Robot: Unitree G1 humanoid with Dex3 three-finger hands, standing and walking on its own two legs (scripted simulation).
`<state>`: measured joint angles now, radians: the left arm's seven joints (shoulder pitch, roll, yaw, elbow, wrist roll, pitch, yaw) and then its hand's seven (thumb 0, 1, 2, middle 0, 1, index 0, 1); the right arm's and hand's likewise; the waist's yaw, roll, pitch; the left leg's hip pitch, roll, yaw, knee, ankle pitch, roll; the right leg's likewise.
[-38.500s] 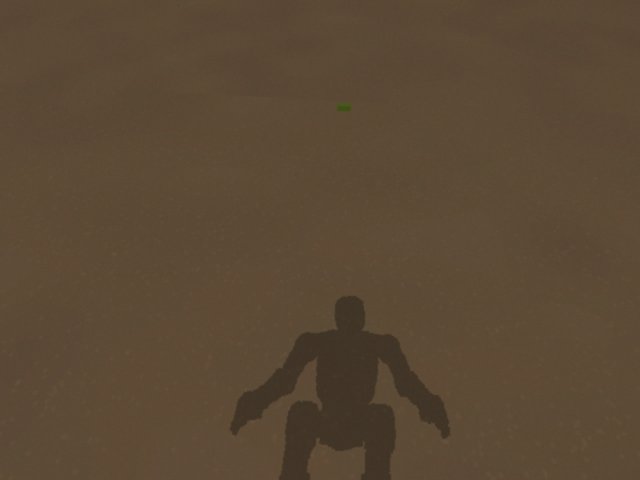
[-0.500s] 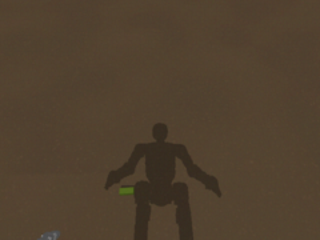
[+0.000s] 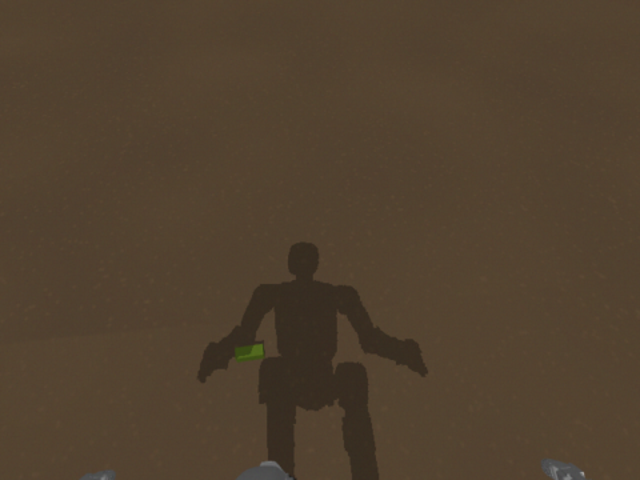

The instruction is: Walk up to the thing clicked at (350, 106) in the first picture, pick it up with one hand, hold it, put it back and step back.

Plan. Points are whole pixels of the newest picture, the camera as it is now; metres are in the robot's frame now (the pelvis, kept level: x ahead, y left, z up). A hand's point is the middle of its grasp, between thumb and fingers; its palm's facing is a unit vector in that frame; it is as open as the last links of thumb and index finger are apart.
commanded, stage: step back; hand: left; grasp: from above
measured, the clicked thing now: (249, 353) +0.54 +0.24 -0.74
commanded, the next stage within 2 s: none
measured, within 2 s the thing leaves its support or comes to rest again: neither
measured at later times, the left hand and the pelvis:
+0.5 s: hand out of the picture -0.02 +0.27 -0.14, palm faces +0.07 -0.93 -0.36, open 7.4 cm; pelvis -0.13 +0.00 +0.01, yaw +4 degrees
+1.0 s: hand out of the picture -0.21 +0.24 -0.13, palm faces +0.06 -0.90 -0.43, open 7.4 cm; pelvis -0.30 -0.04 +0.00, yaw +5 degrees
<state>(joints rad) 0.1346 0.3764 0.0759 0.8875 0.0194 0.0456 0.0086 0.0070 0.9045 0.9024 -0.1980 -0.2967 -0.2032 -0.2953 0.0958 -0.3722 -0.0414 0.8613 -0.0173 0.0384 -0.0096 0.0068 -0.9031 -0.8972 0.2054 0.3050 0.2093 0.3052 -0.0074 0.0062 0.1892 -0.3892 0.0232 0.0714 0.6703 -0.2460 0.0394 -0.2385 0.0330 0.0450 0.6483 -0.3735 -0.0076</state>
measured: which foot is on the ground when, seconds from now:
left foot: down 0.00-0.02, up 0.04-0.30, down 0.32-0.74, up 0.76-1.00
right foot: down 0.00-0.34, up 0.36-0.70, down 0.72-1.00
